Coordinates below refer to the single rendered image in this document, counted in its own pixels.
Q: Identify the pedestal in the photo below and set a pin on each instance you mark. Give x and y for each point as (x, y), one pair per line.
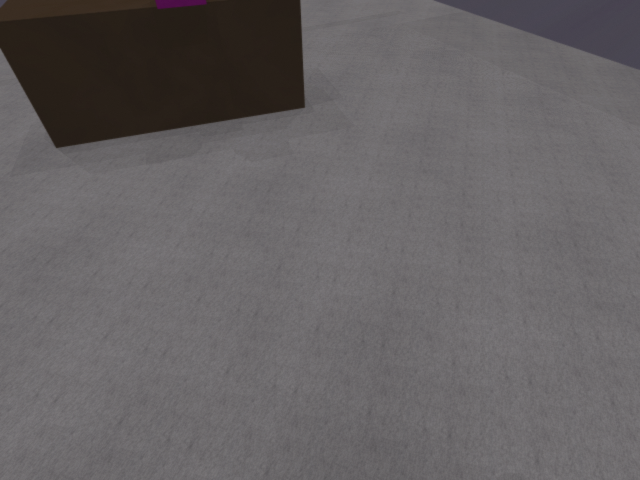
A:
(96, 70)

